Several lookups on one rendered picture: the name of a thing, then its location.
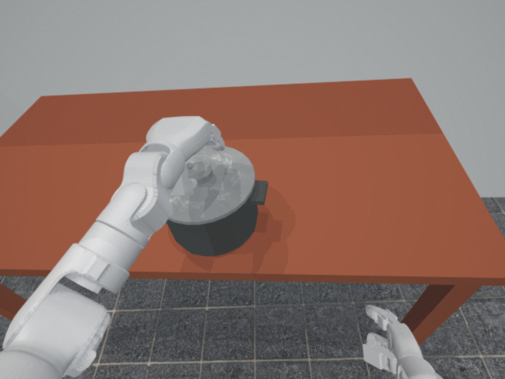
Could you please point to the robot left hand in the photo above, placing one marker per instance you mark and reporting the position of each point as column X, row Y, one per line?
column 189, row 134

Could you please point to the left robot forearm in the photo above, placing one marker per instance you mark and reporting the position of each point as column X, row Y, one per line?
column 138, row 208

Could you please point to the left robot upper arm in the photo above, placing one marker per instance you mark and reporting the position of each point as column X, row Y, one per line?
column 60, row 338

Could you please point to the table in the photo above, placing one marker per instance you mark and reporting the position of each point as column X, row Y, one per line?
column 363, row 187

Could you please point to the knob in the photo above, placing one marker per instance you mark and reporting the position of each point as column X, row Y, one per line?
column 201, row 171

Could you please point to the right robot forearm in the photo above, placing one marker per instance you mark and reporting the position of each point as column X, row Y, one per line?
column 413, row 367

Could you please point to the lid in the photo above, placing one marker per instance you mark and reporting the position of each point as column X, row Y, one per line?
column 230, row 187

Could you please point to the robot right hand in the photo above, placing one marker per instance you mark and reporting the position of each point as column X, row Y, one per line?
column 385, row 353

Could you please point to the pot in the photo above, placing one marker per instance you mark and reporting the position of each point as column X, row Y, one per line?
column 226, row 234

